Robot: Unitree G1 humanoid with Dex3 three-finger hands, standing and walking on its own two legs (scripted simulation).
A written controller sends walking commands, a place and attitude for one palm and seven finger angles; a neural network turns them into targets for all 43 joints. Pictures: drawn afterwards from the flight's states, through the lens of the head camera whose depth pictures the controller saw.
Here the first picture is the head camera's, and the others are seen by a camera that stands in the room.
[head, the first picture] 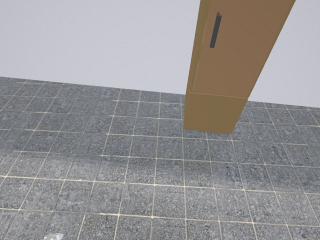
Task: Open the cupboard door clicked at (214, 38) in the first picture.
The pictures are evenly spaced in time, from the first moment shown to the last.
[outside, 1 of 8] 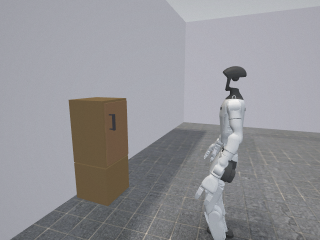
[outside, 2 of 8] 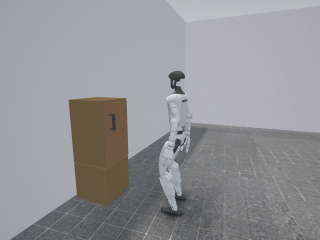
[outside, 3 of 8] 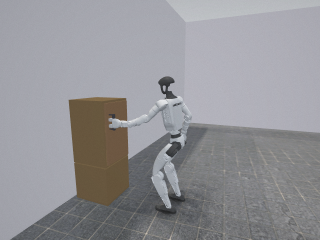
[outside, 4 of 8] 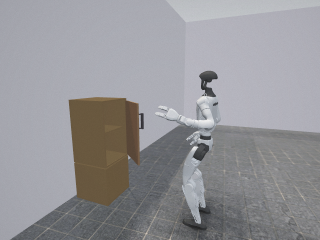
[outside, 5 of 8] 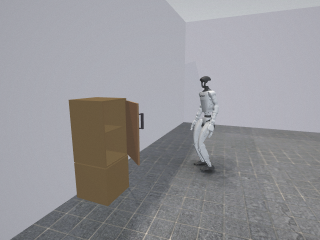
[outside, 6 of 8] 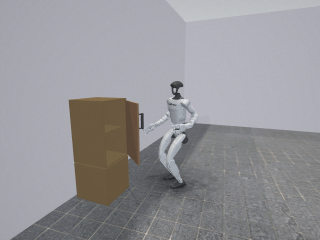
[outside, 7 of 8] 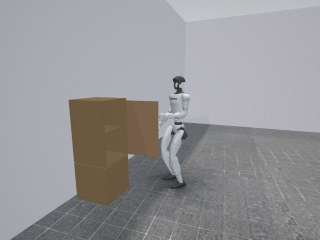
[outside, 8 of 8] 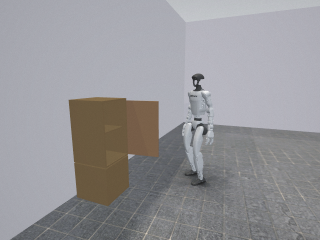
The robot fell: no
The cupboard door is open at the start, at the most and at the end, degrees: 0 97 97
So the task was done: yes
